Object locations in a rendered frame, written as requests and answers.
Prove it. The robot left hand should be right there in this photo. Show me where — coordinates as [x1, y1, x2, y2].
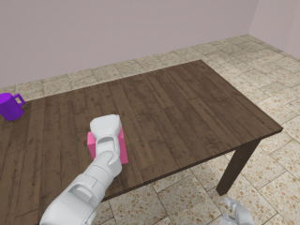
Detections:
[90, 114, 122, 139]

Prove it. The sponge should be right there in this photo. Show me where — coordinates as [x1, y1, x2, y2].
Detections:
[87, 126, 128, 164]

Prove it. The table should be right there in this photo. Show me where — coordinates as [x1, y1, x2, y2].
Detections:
[0, 59, 284, 225]

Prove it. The robot right hand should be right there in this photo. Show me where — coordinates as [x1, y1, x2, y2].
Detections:
[219, 197, 255, 225]

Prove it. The robot left forearm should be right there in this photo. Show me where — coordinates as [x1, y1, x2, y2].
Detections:
[39, 134, 122, 225]

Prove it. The left robot upper arm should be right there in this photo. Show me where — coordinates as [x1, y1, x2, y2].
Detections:
[40, 191, 97, 225]

